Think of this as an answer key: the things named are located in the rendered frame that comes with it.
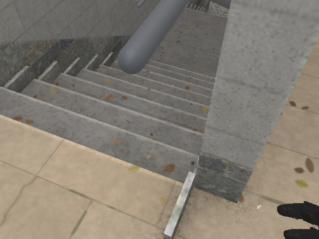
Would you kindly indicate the robot right hand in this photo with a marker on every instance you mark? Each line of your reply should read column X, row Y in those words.
column 307, row 211

